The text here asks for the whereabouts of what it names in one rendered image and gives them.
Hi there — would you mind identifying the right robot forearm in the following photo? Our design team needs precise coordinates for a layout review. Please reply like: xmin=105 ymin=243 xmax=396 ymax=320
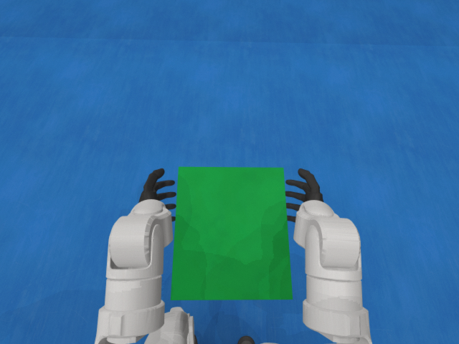
xmin=293 ymin=200 xmax=372 ymax=344

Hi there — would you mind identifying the right robot hand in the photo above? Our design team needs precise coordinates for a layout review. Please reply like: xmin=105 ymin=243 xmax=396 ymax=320
xmin=285 ymin=168 xmax=323 ymax=222

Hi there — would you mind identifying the left robot forearm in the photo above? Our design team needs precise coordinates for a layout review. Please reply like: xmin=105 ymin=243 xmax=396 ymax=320
xmin=95 ymin=199 xmax=173 ymax=344

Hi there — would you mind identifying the carton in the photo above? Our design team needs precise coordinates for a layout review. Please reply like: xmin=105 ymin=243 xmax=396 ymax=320
xmin=171 ymin=167 xmax=293 ymax=300

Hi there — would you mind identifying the left robot hand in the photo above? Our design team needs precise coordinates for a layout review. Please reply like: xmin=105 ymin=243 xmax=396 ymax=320
xmin=139 ymin=168 xmax=176 ymax=221

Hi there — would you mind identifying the left robot thigh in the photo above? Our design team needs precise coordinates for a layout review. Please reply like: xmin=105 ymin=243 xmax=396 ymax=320
xmin=144 ymin=311 xmax=194 ymax=344

